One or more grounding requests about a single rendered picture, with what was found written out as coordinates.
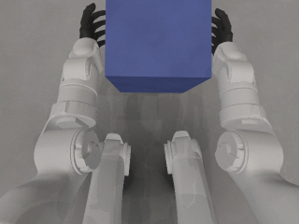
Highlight right robot forearm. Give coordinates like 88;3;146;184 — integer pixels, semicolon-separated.
211;41;284;160

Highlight left robot hand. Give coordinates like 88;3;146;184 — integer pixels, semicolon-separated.
79;3;106;48

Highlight robot left upper arm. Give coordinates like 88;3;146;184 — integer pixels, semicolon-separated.
0;127;102;224

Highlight left robot forearm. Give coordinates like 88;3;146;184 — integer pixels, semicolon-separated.
34;37;105;160

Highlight robot left shin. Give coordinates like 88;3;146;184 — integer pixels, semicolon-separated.
99;133;123;154

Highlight robot right upper arm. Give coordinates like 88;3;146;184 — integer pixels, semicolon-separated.
215;129;299;224

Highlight carton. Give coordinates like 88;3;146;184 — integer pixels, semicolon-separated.
105;0;212;93

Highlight left robot thigh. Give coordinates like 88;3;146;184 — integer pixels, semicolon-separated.
82;139;131;224

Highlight right robot hand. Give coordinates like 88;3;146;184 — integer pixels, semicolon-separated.
211;8;234;56

